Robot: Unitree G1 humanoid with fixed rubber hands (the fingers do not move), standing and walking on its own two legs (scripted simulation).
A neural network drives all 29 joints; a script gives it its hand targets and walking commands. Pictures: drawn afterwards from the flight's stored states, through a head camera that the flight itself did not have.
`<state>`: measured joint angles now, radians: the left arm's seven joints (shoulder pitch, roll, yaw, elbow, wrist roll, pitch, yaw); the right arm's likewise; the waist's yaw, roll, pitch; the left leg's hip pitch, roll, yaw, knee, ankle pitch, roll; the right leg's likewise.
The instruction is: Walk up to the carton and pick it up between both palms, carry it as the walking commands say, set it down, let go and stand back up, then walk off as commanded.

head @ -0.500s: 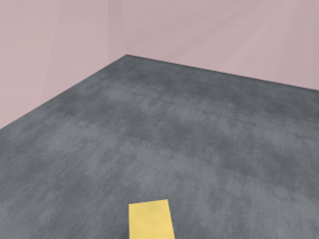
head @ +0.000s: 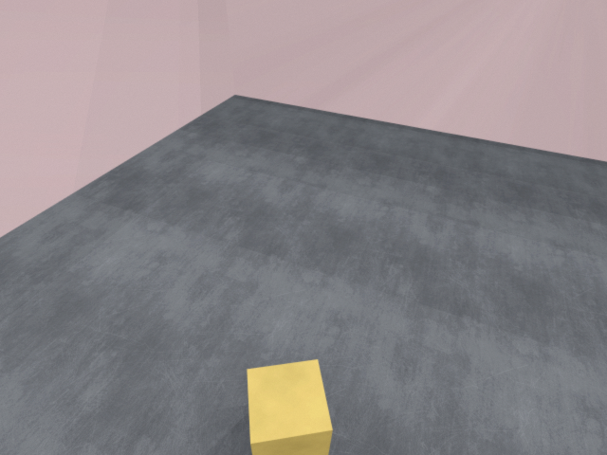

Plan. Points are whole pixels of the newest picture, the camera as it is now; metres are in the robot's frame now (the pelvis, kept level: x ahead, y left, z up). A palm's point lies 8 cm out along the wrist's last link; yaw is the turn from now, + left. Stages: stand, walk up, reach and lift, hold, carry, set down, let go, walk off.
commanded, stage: stand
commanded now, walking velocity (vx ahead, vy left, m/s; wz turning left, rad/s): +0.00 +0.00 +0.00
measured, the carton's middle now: (287, 417) +0.46 +0.03 -0.64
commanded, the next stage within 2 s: walk off in 0.72 s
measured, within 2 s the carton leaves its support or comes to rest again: neither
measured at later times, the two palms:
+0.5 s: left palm out of the picture -0.11 +0.19 -0.15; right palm out of the picture -0.09 -0.20 -0.15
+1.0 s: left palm out of the picture -0.08 +0.18 -0.15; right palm out of the picture -0.09 -0.22 -0.15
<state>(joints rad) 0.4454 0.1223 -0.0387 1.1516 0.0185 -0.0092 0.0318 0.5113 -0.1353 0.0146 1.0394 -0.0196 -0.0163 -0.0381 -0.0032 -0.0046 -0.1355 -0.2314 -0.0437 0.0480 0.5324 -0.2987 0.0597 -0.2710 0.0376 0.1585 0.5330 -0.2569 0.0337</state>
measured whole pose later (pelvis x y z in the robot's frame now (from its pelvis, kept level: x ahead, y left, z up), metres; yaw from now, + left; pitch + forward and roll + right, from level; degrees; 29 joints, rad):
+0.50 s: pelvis -0.03 +0.00 +0.00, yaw +0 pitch -1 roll +0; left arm 0.45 0.08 -0.05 1.20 0.02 0.01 0.04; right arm 0.46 -0.15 0.01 1.09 -0.01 0.02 -0.03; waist -0.01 0.02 -0.11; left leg -0.26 -0.06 0.06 0.52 -0.25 0.07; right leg -0.31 0.02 0.17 0.54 -0.21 0.05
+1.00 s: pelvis -0.02 -0.01 +0.00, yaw +0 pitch +1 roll +0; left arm 0.41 0.08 -0.03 1.15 0.02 0.01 0.03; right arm 0.45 -0.13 0.00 1.12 -0.02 0.01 -0.03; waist -0.02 0.01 -0.09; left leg -0.29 -0.04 0.04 0.53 -0.31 0.04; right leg -0.33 0.04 0.15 0.53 -0.27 0.03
